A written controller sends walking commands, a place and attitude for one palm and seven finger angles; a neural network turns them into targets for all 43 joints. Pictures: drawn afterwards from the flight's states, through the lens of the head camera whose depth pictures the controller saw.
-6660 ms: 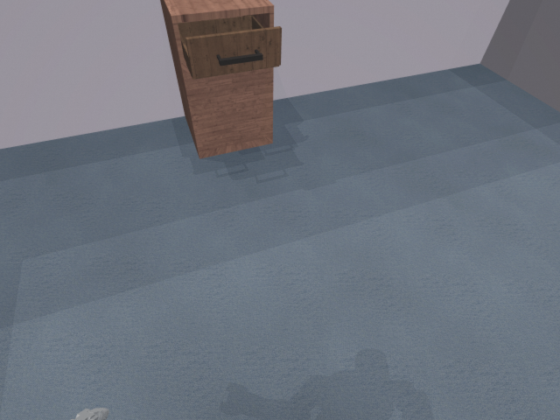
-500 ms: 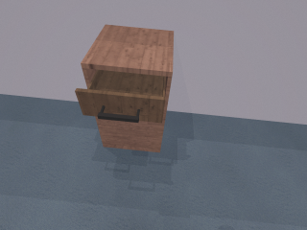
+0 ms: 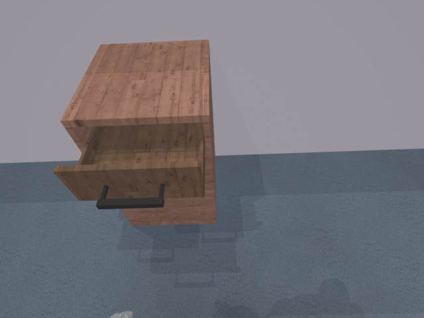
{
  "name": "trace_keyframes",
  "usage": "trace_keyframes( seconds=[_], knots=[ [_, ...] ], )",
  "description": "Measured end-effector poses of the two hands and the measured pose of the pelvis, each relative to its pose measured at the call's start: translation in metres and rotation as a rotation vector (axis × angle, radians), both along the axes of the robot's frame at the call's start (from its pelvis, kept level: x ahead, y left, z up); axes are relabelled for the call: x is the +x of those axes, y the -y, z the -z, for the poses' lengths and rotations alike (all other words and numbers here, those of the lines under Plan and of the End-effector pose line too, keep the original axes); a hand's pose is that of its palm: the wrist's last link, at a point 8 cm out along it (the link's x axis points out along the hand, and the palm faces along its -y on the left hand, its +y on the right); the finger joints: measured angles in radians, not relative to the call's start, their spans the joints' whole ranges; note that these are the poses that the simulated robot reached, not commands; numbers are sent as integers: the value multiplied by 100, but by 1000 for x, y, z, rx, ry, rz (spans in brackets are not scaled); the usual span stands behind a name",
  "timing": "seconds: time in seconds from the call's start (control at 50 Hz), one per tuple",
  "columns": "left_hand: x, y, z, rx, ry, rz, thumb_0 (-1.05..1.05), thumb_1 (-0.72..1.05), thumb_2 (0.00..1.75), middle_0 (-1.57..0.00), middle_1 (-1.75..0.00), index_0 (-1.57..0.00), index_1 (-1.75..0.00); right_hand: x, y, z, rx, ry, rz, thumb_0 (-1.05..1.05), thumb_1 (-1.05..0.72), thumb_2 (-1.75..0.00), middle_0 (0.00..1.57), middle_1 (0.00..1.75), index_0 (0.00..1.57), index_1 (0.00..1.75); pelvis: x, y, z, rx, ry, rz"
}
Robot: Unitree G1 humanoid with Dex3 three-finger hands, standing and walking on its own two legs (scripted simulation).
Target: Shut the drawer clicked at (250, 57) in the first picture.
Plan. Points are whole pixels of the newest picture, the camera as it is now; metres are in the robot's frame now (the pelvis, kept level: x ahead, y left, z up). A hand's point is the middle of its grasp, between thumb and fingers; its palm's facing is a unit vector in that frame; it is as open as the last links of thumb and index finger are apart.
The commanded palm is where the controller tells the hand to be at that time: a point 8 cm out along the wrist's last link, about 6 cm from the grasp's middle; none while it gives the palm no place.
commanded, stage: come to a stop and stand still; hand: left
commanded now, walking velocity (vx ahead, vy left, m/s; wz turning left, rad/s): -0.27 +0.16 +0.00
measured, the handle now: (132, 196) +0.43 +0.24 -0.14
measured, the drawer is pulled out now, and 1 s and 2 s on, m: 0.16 0.16 0.16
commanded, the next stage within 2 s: look again from close up in 1.68 s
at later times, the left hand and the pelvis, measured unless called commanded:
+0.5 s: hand out of the picture +0.00 +0.25 -0.17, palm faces +0.07 -0.98 -0.21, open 7.4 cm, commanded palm none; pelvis -0.02 +0.06 +0.01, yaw +0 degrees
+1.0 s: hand out of the picture -0.04 +0.19 -0.16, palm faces +0.00 -0.98 -0.19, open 7.3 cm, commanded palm none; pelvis -0.04 +0.03 +0.01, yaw -2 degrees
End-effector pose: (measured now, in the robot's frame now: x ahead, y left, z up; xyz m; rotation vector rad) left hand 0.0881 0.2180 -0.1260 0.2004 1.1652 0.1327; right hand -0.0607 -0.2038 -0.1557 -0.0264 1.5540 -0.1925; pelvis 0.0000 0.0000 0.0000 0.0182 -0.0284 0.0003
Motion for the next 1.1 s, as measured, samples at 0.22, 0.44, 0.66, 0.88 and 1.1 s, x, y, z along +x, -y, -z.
trace_keyframes(
  seconds=[0.22, 0.44, 0.66, 0.88, 1.1],
  knots=[
    [-27, -39, -3, 39, -64, -61, -1, 92, 90, -21, -30, -20, -30, 115, 10, -14, -65, 254, -103, 1, -91, -90, 19, 30, 19, 30, -5, -18, -6, 5, -10, 4],
    [-81, -79, 15, -19, -156, -115, 0, 91, 90, -20, -30, -20, -30, 112, -29, -36, -118, 300, -176, 1, -91, -90, 19, 30, 19, 30, -17, -52, -8, -24, -13, 0],
    [-132, -61, 7, -1, -285, -79, 0, 91, 90, -20, -30, -20, -30, 78, -29, -18, -70, 263, -89, 0, -93, -90, 20, 30, 20, 30, -28, -50, -8, 3, -20, 29],
    [-131, -29, 6, -31, -232, -49, 0, 91, 90, -20, -30, -20, -30, 6, -17, -15, -45, 127, -64, 1, -92, -90, 20, 30, 20, 30, -41, -34, -12, -6, 7, 28],
    [-137, -16, 8, -45, -250, -57, 0, 91, 90, -20, -30, -20, -30, -41, -23, -16, -16, 9, -32, 1, -91, -90, 19, 30, 19, 30, -41, -23, -11, -10, -3, 25]
  ],
)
